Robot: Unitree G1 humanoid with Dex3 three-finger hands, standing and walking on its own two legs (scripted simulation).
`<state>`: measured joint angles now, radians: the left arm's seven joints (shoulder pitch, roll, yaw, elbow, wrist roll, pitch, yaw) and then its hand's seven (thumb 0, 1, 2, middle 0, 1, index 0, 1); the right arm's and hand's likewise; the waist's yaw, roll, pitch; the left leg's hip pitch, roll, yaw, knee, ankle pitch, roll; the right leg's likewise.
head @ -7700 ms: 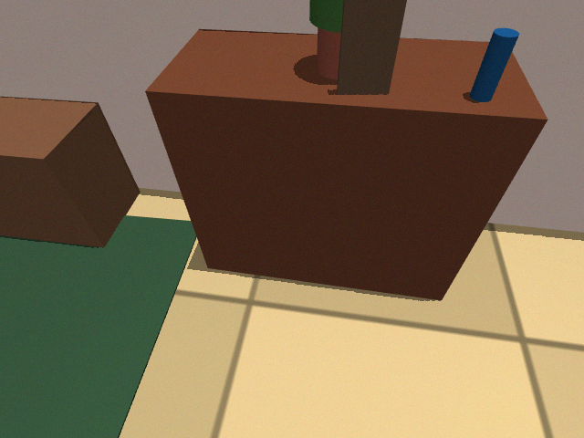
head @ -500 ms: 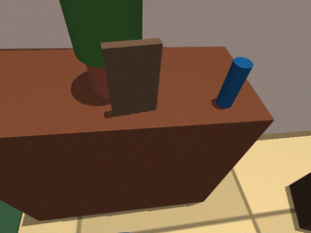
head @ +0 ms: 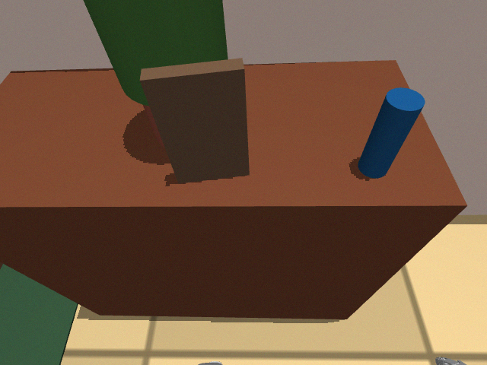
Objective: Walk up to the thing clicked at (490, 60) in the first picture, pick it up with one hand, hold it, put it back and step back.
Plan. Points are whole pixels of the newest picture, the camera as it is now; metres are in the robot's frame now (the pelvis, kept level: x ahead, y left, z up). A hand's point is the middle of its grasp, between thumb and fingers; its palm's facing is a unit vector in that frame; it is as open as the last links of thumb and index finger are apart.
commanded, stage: walk up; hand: right
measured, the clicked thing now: (386, 137) +0.44 -0.19 +0.12
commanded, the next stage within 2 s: stand in 1.32 s
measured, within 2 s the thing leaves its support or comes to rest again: neither
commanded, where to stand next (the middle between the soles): +0.04 +0.02 m, yaw +0 degrees
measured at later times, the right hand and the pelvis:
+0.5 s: hand out of the picture +0.10 -0.23 -0.13, palm faces -0.07 +0.94 -0.34, open 7.4 cm; pelvis +0.00 +0.01 +0.02, yaw +2 degrees
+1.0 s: hand out of the picture +0.10 -0.24 -0.12, palm faces -0.06 +0.94 -0.32, open 7.4 cm; pelvis +0.00 +0.00 +0.03, yaw +3 degrees
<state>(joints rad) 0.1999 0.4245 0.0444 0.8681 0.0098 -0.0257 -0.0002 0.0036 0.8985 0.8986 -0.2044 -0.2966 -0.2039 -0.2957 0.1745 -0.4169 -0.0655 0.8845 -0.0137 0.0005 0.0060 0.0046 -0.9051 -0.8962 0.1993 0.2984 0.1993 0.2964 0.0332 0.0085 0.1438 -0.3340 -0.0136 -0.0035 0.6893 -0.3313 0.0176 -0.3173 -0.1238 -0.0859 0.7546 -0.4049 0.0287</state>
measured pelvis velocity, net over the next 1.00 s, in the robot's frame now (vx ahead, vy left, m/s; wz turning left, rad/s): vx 0.00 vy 0.00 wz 0.05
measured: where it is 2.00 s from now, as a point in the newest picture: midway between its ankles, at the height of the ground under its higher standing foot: outside the picture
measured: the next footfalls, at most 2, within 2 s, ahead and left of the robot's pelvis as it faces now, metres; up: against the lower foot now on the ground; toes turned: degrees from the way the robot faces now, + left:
none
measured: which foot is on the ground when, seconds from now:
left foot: down 0.00-1.00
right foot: down 0.00-1.00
